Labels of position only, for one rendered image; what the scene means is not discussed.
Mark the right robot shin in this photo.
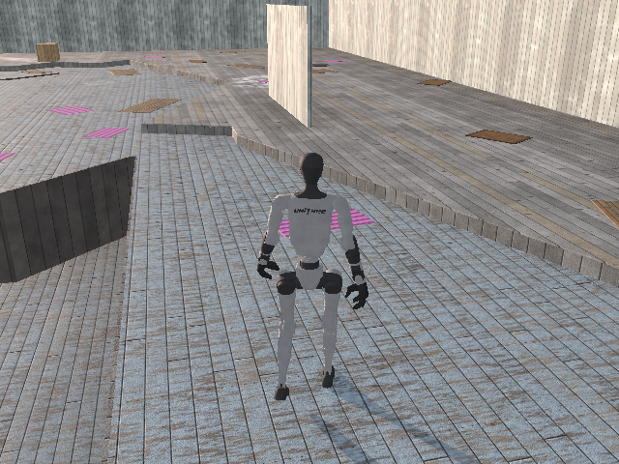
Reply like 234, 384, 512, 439
323, 314, 338, 375

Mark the robot right thigh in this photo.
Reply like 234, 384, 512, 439
321, 269, 342, 331

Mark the left robot upper arm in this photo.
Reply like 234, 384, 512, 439
264, 193, 291, 246

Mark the robot left forearm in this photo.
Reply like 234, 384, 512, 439
257, 231, 275, 265

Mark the right robot hand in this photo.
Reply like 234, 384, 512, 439
345, 282, 368, 309

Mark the robot right forearm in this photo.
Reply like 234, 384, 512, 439
345, 235, 366, 285

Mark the left robot hand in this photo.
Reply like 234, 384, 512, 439
257, 261, 280, 279

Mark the right robot upper arm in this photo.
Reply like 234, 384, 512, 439
331, 195, 355, 250

